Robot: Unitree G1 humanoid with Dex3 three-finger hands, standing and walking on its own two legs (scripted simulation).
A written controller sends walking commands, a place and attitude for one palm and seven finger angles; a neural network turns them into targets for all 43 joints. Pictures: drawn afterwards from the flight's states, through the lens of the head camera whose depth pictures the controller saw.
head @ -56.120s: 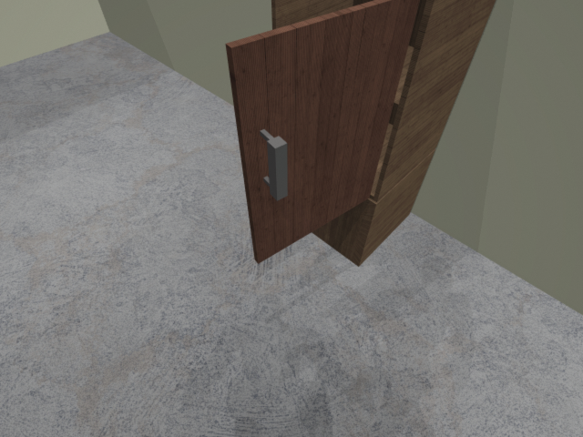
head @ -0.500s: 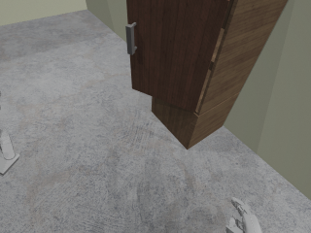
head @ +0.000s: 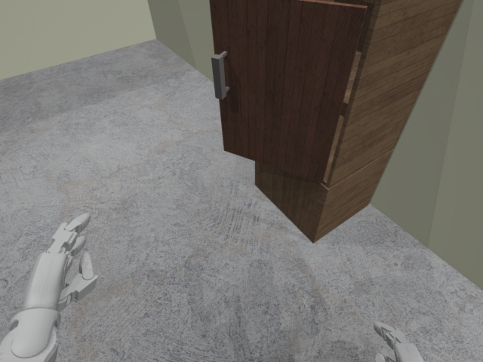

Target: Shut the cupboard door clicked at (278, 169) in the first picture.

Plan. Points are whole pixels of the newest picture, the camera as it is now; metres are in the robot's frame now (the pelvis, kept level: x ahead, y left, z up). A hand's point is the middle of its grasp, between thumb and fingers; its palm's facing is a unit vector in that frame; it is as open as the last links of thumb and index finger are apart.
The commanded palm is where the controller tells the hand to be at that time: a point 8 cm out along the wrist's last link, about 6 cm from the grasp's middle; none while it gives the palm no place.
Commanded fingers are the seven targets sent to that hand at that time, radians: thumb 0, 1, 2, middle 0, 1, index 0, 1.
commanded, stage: let the arm hang, fingers relaxed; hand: left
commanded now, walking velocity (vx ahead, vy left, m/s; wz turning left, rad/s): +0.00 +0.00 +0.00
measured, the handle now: (222, 75) +0.94 +0.13 +0.02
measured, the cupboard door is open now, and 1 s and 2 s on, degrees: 27 27 27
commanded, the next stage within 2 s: look to check the result in 1.00 s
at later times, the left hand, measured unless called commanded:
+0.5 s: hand out of the picture -0.08 +0.20 -0.16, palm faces +0.02 -0.97 -0.23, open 7.3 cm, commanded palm none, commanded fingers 0.00 0.90 0.90 -0.20 -0.30 -0.20 -0.30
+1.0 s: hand out of the picture -0.04 +0.15 -0.17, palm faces +0.01 -0.99 -0.13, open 7.4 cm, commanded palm none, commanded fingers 0.00 0.90 0.90 -0.20 -0.30 -0.20 -0.30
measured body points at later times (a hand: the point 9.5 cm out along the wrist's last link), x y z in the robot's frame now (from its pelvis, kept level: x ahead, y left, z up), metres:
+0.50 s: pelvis -0.02 +0.01 +0.01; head +0.00 +0.01 +0.46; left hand -0.08 +0.25 -0.14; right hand -0.02 -0.22 -0.15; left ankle +0.05 +0.09 -0.73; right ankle -0.06 -0.11 -0.73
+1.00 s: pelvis -0.01 +0.01 +0.01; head -0.01 +0.01 +0.46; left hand -0.04 +0.21 -0.15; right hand -0.05 -0.20 -0.15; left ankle +0.05 +0.09 -0.73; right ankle -0.06 -0.11 -0.73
